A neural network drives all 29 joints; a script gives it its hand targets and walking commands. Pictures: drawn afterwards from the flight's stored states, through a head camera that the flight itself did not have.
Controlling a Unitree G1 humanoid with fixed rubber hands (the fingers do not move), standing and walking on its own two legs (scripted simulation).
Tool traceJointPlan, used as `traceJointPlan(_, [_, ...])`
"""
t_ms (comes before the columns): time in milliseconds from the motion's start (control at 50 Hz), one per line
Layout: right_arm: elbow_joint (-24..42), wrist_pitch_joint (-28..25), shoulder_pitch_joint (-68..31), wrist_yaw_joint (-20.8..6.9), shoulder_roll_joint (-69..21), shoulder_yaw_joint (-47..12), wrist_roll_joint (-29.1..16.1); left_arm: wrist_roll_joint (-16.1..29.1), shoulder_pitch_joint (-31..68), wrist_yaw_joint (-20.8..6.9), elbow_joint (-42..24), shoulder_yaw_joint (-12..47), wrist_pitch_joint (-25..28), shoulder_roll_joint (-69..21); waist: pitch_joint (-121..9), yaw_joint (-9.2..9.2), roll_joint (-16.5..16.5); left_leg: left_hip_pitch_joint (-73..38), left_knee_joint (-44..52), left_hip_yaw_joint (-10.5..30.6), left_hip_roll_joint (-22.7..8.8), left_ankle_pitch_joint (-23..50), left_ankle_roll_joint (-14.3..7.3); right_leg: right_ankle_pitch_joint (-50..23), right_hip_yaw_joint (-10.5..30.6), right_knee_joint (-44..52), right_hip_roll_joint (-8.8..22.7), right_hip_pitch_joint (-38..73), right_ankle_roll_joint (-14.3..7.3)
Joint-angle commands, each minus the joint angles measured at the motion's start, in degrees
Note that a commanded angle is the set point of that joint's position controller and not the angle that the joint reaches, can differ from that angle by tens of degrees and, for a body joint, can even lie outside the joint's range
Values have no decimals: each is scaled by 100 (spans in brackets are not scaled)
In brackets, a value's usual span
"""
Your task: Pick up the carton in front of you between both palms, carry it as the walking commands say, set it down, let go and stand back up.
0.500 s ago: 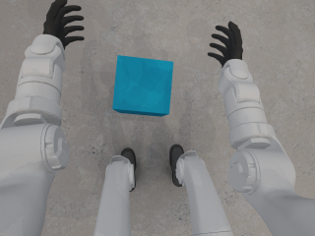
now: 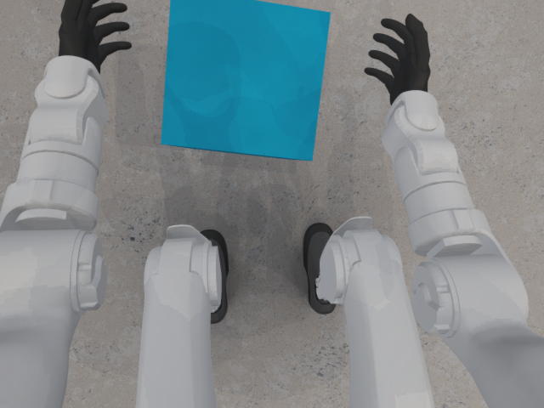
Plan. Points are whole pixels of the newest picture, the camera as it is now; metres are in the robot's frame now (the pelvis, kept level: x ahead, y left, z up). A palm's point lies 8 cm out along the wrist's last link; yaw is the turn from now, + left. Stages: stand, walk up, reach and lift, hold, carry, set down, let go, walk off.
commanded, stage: reach and lift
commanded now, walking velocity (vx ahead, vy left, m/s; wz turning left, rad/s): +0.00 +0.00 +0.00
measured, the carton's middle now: (244, 95) +0.50 +0.05 -0.33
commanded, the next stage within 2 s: none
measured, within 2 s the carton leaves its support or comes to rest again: leaves its support in 1.16 s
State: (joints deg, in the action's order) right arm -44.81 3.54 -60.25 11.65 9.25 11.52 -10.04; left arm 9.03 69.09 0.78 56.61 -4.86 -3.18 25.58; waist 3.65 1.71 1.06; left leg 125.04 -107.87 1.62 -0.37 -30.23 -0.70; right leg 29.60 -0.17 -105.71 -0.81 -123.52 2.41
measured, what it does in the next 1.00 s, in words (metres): lowers itself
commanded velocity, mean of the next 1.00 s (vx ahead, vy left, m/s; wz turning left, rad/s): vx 0.00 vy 0.00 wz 0.00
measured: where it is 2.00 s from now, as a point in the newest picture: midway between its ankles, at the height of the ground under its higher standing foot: (268, 287)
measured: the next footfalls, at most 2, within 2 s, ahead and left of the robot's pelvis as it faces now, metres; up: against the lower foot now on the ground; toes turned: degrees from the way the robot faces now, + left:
none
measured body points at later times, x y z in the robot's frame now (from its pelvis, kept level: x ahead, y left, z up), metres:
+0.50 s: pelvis -0.02 +0.00 -0.09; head +0.35 +0.05 +0.15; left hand +0.53 +0.21 -0.29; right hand +0.52 -0.16 -0.27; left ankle +0.10 +0.12 -0.42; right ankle +0.11 -0.13 -0.42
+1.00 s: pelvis -0.02 +0.00 -0.08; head +0.34 +0.04 +0.18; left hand +0.53 +0.19 -0.27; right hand +0.52 -0.11 -0.26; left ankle +0.10 +0.12 -0.42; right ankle +0.11 -0.13 -0.42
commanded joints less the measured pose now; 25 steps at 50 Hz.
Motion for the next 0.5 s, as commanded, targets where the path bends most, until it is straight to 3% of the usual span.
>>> traceJointPlan(0, [440, 0, -1541, 90, 549, -31, -121, 161, 1961, 3, -337, 68, 46, 837, -6595, -29, -597, -3848, 598, -130, 131, 1608, 127, -1437, -401, 329, -279, 3183, 122])
traceJointPlan(80, [-232, 21, -2036, 85, 576, -13, -121, 218, 2360, -9, 436, 207, 49, 888, -5690, -44, -495, -3131, 334, -71, 16, 856, 67, -839, -355, 27, -209, 2910, 123])
traceJointPlan(200, [-1042, -155, -2621, 14, 729, -21, -153, 305, 2828, 4, 1103, 391, 195, 1009, -4915, -57, -453, -2701, -119, 60, -80, 719, 11, -785, -324, -509, -175, 2596, 104])
traceJointPlan(240, [-1128, -234, -2800, 8, 805, -76, -231, 372, 3028, 35, 1082, 481, 261, 1071, -4998, -57, -482, -2812, -284, 83, -93, 879, 20, -941, -329, -689, -176, 2632, 108])
traceJointPlan(300, [-1510, -324, -2775, -47, 635, -438, -700, 460, 3228, 114, 942, 699, 378, 1114, -5284, -258, -673, -3163, -446, 67, -120, 1261, 29, -1311, -329, -916, -228, 2663, 113])
traceJointPlan(340, [-1674, -362, -2689, -90, 707, -543, -845, 545, 3209, 158, 850, 840, 409, 1051, -5447, -244, -807, -3445, -536, 98, -135, 1509, 54, -1437, -363, -1008, -253, 2462, 107])
traceJointPlan(480, [-1398, -519, -2345, -98, 688, -709, -1027, 570, 2906, 292, 291, 870, 416, 735, -6151, -270, -912, -4210, -728, 96, -34, 2206, 96, -1724, -424, -1065, -336, 2134, 77])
